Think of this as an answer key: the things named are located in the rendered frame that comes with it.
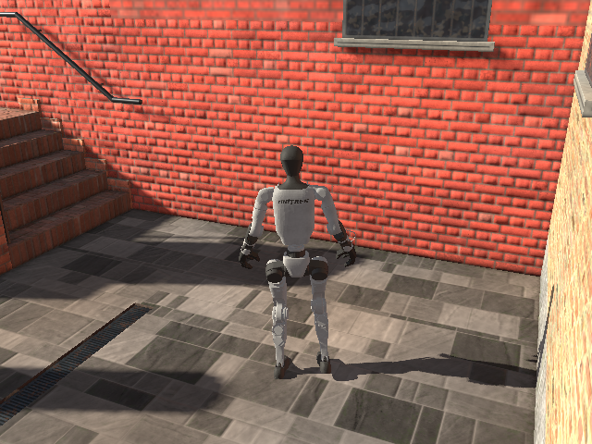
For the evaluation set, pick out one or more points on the robot right shin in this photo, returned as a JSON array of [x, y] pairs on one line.
[[321, 328]]

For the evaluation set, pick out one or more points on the robot right upper arm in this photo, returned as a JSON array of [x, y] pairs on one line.
[[321, 193]]

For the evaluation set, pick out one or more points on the robot left forearm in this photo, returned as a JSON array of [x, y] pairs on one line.
[[249, 242]]

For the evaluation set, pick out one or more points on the robot left upper arm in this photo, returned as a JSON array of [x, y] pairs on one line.
[[264, 196]]

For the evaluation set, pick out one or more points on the robot right forearm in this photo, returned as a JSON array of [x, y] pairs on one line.
[[343, 239]]

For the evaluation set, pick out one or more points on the left robot foot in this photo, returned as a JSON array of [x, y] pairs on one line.
[[279, 371]]

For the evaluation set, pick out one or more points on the robot left hand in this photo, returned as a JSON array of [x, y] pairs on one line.
[[251, 256]]

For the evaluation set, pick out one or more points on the robot right hand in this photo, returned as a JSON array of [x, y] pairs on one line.
[[351, 254]]

